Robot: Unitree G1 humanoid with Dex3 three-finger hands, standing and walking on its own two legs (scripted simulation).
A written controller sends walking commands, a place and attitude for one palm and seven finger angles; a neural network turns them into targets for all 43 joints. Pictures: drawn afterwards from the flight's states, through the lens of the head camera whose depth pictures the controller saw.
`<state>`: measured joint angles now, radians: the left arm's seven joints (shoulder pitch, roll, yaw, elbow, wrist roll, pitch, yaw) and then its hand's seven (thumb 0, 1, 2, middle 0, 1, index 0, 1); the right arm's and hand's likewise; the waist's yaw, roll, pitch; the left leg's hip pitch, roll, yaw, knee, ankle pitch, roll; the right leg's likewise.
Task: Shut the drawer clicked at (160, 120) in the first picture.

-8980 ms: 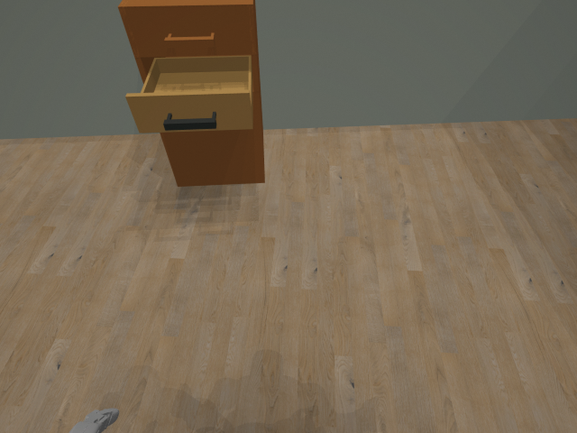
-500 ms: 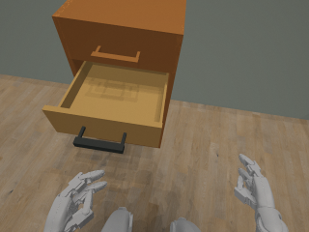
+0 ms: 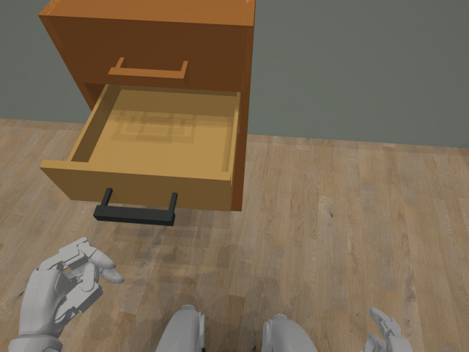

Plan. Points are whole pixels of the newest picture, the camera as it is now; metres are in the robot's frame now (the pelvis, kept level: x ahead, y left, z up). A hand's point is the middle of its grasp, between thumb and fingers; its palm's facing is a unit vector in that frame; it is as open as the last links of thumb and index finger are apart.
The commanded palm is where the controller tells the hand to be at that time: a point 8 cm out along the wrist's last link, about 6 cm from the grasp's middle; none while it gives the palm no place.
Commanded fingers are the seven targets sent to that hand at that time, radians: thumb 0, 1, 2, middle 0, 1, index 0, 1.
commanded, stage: raise the hand and make a fist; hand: left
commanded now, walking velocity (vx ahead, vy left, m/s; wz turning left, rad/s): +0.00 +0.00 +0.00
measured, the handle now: (138, 205) +0.41 +0.22 -0.08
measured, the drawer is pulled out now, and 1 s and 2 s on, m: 0.26 0.26 0.26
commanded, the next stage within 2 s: bring the fist close to the handle in 0.96 s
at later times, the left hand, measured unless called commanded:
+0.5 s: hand (123, 300) +0.20 +0.17 +0.02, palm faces -0.11 -0.99 +0.03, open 3.2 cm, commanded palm +0.19 +0.23 +0.02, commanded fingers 0.00 0.90 0.90 -1.40 -1.60 -1.40 -1.60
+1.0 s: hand (127, 291) +0.21 +0.17 +0.03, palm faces -0.03 -1.00 -0.04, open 3.3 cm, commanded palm +0.19 +0.22 +0.02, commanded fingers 0.00 0.90 0.90 -1.40 -1.60 -1.40 -1.60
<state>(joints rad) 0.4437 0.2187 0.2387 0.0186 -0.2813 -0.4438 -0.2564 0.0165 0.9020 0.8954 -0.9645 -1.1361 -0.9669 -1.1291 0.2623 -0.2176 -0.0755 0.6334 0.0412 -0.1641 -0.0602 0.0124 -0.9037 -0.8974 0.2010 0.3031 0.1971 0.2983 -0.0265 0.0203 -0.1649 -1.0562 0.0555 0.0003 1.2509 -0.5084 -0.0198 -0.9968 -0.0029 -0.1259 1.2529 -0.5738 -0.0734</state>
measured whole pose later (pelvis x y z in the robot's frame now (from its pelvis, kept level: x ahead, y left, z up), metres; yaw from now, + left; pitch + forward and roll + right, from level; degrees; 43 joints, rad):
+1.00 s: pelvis +0.01 +0.03 -0.02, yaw +0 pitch +21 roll -3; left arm 0.54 0.18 -0.02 -0.17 -0.13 -0.47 -0.09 0.01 0.90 0.90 -1.40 -1.60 -1.40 -1.60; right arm 0.20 -0.21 -0.01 0.43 0.01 -0.06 -0.01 0.01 -0.90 -0.90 0.20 0.30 0.20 0.30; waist -0.01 0.03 -0.20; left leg -1.17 0.04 0.00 1.36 -0.57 0.03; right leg -1.08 -0.02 -0.12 1.33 -0.62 -0.03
